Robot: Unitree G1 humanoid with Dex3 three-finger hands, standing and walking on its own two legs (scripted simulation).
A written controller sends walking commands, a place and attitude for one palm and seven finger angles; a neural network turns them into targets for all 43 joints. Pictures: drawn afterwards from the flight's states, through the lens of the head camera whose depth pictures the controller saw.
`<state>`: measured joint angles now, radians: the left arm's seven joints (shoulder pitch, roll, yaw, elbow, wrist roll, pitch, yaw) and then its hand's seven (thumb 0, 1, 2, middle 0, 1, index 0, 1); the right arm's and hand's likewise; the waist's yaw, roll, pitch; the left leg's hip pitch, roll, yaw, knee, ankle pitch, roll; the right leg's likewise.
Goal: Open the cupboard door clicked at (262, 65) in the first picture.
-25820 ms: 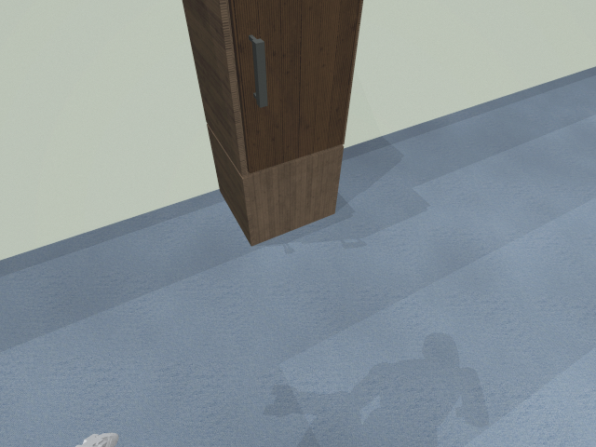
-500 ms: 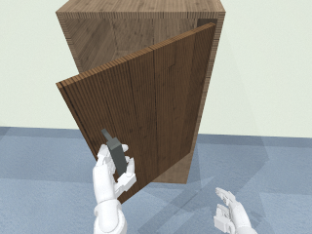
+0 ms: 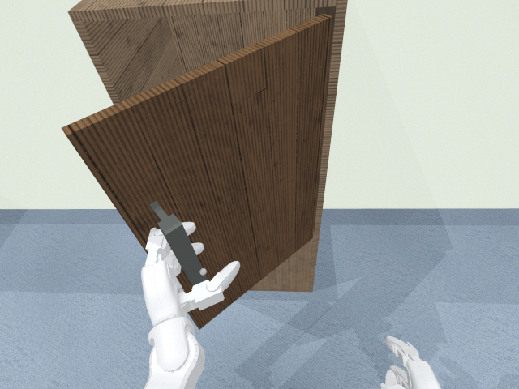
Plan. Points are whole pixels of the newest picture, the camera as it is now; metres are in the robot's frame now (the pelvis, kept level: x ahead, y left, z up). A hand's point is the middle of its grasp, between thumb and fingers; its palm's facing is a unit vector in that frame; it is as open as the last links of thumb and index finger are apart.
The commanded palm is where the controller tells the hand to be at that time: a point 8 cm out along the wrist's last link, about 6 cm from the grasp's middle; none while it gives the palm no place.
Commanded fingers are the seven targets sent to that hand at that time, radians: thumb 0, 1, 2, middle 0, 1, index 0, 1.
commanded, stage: open thumb and fingers to let go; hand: left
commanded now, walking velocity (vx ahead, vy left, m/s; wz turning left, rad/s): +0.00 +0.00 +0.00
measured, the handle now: (180, 248) +0.32 +0.14 +0.06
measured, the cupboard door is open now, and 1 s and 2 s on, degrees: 43 43 43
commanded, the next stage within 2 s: slide the hand sideways off the handle in 0.42 s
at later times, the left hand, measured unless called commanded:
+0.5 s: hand (193, 267) +0.28 +0.11 +0.07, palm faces +0.31 -0.95 +0.00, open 15.0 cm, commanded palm +0.24 +0.14 +0.07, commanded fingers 0.00 -0.50 0.30 -0.15 -0.30 -0.15 -0.30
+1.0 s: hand (184, 298) +0.23 +0.11 +0.07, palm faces -0.11 -0.99 +0.03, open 16.3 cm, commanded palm +0.21 +0.17 +0.07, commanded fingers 0.00 -0.50 0.30 -0.15 -0.30 -0.15 -0.30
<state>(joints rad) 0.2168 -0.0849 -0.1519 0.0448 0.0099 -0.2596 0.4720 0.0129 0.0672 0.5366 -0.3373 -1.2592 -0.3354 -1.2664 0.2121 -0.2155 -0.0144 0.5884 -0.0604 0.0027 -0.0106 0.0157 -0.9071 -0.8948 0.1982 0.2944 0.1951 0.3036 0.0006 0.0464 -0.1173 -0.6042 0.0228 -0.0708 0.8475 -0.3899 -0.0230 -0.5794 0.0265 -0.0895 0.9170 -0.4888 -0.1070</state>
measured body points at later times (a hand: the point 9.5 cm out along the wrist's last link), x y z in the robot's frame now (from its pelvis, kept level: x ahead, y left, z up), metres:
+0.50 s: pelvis -0.02 +0.05 -0.01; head +0.00 +0.04 +0.44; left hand +0.26 +0.16 +0.07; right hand +0.16 -0.16 -0.10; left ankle +0.02 +0.19 -0.69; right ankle -0.01 -0.04 -0.69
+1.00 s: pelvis -0.01 +0.09 -0.01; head +0.01 +0.09 +0.44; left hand +0.23 +0.17 +0.07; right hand +0.15 -0.13 -0.09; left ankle +0.02 +0.19 -0.69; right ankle -0.01 -0.04 -0.69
